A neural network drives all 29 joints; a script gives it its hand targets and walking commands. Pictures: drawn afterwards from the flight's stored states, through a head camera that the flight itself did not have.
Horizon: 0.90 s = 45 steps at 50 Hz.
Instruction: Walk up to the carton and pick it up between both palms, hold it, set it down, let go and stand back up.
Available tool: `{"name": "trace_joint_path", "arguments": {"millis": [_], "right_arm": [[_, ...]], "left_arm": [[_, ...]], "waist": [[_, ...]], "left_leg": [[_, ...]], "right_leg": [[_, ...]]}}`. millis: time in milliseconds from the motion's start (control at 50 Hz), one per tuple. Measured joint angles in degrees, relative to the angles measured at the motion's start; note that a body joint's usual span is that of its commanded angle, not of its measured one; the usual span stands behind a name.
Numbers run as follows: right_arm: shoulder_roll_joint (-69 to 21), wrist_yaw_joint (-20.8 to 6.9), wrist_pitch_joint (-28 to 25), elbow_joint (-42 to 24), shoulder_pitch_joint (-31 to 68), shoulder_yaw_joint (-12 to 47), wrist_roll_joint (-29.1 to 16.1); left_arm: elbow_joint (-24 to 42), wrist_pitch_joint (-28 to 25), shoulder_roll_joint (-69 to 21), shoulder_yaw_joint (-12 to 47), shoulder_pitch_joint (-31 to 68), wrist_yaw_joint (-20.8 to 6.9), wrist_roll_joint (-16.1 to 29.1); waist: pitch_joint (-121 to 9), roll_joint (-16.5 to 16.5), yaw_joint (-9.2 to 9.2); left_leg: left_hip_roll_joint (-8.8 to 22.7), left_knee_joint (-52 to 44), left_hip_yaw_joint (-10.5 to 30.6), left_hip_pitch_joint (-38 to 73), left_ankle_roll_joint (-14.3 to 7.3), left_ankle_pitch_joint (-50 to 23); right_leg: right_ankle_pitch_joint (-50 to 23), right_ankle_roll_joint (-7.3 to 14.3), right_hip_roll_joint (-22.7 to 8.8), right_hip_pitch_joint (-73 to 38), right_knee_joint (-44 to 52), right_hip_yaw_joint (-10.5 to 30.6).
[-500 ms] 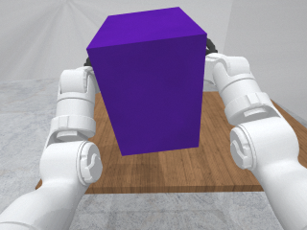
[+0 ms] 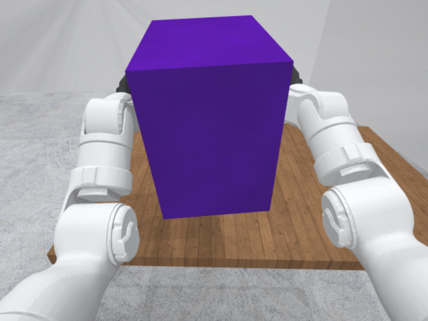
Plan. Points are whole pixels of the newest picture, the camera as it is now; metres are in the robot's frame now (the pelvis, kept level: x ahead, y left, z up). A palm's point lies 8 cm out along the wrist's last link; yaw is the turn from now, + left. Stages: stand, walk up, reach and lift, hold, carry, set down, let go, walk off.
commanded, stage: hold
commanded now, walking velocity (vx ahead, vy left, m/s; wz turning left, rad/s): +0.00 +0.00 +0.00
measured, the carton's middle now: (209, 113) +0.40 +0.01 +0.27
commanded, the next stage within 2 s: none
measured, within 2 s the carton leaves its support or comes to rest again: neither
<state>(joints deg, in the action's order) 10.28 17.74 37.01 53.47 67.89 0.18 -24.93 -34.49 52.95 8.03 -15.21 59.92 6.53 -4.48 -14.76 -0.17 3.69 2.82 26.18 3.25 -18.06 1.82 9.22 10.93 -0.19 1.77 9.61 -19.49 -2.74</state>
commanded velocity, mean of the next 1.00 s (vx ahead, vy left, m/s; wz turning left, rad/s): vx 0.00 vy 0.00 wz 0.00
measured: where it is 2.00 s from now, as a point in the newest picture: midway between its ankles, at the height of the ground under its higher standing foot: outside the picture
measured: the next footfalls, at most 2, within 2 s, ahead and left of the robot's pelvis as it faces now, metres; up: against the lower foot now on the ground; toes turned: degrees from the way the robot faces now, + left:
none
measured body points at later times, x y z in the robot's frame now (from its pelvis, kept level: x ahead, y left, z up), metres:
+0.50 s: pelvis +0.01 +0.00 +0.00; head -0.09 +0.02 +0.44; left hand +0.40 +0.15 +0.29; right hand +0.39 -0.14 +0.33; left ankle +0.05 +0.13 -0.74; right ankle -0.01 -0.12 -0.74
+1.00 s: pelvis +0.01 -0.01 +0.00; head -0.10 +0.00 +0.44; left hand +0.39 +0.14 +0.31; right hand +0.38 -0.15 +0.33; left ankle +0.05 +0.13 -0.74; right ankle -0.01 -0.12 -0.74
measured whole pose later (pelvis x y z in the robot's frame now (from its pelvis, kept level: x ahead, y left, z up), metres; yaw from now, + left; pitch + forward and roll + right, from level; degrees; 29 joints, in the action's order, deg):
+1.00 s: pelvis +0.01 -0.01 +0.00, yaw -1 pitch +0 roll -2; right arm 11.1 18.1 40.4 56.2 71.4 1.8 -24.6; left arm -37.0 53.1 7.4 -18.7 61.3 5.0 -5.7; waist -16.2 1.7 3.4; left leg 3.4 25.4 2.9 -16.1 2.4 9.6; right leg 11.6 0.5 2.3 8.4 -19.7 -2.2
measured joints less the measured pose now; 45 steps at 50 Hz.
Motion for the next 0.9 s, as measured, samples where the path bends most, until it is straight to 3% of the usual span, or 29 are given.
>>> {"name": "trace_joint_path", "arguments": {"millis": [340,580,900], "right_arm": [[1.3,0.1,2.3,-3.1,-0.7,2.1,-2.0],[1.4,-0.1,3.1,-1.4,0.6,3.7,-1.1],[1.0,0.3,3.5,2.3,3.3,2.1,0.0]], "left_arm": [[8.2,2.6,-2.7,-0.7,-4.7,0.0,-1.9],[6.1,1.9,-2.7,-2.1,-4.1,-0.2,-1.4],[-1.6,0.5,-0.9,-3.3,0.8,-1.4,-1.1]], "waist": [[0.2,0.6,0.78],[-0.9,1.3,0.13],[-1.3,2.0,-0.37]], "left_leg": [[-0.1,0.1,-0.5,2.3,-0.3,1.5],[0.3,-0.2,-0.9,2.7,0.0,1.5],[0.6,-0.5,-0.4,2.2,0.5,0.7]], "right_leg": [[0.2,-0.4,-0.2,-3.1,2.0,0.6],[0.7,0.0,0.2,-2.8,1.1,1.0],[0.7,0.6,0.6,-1.6,0.0,0.6]]}}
